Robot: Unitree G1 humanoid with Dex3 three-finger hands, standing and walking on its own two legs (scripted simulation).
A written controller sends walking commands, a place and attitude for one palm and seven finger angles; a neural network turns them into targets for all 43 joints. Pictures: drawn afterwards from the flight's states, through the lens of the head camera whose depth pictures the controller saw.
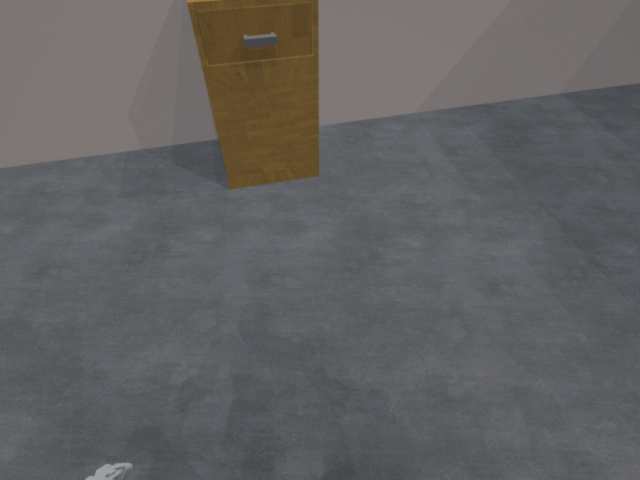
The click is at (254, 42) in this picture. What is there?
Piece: drawer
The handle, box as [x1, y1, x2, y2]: [244, 32, 277, 47]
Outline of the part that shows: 276,35 273,32 264,35 244,35 245,47 277,44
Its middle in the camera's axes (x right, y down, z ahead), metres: -0.22 -0.72 +1.39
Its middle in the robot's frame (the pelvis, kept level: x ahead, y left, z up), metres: +1.51 +0.30 -0.07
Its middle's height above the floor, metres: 0.70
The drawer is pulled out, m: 0.00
